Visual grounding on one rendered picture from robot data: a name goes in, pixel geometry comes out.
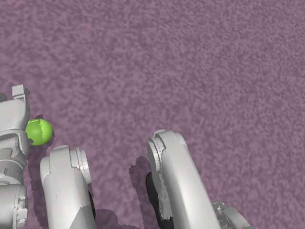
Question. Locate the left robot hand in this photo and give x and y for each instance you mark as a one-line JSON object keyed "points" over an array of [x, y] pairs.
{"points": [[15, 114]]}

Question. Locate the left robot arm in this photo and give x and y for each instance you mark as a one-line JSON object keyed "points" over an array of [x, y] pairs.
{"points": [[14, 150]]}

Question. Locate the right robot hand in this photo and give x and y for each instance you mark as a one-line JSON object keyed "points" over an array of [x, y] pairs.
{"points": [[231, 218]]}

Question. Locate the ball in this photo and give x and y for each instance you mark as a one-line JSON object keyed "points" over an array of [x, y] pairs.
{"points": [[39, 130]]}

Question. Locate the right robot foot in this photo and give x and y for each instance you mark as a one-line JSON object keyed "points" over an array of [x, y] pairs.
{"points": [[153, 198]]}

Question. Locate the left robot foot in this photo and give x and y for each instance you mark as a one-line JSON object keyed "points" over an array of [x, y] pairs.
{"points": [[92, 206]]}

